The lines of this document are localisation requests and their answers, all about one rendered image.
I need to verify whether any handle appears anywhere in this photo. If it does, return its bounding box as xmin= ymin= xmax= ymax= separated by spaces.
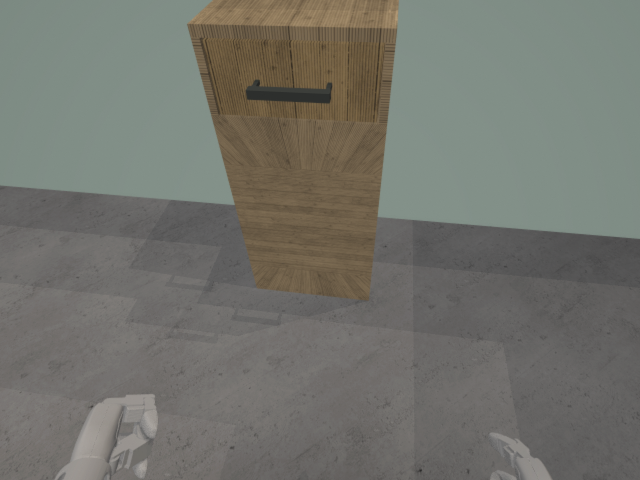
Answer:
xmin=246 ymin=80 xmax=332 ymax=104

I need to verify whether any robot left forearm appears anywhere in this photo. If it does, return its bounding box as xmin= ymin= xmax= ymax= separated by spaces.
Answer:
xmin=54 ymin=458 xmax=112 ymax=480

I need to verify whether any left robot hand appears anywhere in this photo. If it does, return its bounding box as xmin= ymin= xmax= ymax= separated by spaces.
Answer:
xmin=70 ymin=394 xmax=158 ymax=479

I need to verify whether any drawer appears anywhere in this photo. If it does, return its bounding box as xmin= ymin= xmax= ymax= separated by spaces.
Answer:
xmin=202 ymin=38 xmax=385 ymax=123

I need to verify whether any cabinet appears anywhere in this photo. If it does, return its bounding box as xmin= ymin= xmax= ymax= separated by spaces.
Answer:
xmin=187 ymin=0 xmax=399 ymax=301

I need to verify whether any right robot hand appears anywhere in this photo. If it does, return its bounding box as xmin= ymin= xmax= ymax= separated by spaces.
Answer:
xmin=488 ymin=432 xmax=553 ymax=480

